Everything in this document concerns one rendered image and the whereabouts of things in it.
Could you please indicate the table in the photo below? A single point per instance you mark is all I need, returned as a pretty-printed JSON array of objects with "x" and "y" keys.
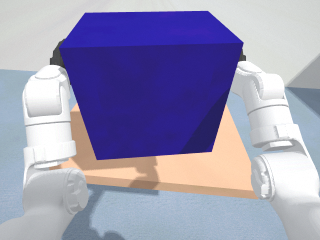
[{"x": 226, "y": 171}]

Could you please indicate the robot left forearm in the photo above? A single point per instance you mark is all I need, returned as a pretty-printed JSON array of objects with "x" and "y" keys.
[{"x": 46, "y": 112}]

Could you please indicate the robot right upper arm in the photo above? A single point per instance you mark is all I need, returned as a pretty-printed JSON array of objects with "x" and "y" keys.
[{"x": 288, "y": 181}]

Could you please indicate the robot right hand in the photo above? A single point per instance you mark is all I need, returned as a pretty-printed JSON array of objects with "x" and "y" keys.
[{"x": 242, "y": 56}]

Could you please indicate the robot right forearm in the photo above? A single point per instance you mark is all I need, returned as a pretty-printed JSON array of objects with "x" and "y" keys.
[{"x": 267, "y": 108}]

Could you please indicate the carton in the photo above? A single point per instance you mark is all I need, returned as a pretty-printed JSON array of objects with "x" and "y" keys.
[{"x": 151, "y": 83}]

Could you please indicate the robot left hand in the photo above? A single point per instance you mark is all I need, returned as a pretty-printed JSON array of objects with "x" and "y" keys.
[{"x": 57, "y": 58}]

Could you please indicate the robot left upper arm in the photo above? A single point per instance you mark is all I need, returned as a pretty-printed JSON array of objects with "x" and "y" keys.
[{"x": 51, "y": 199}]

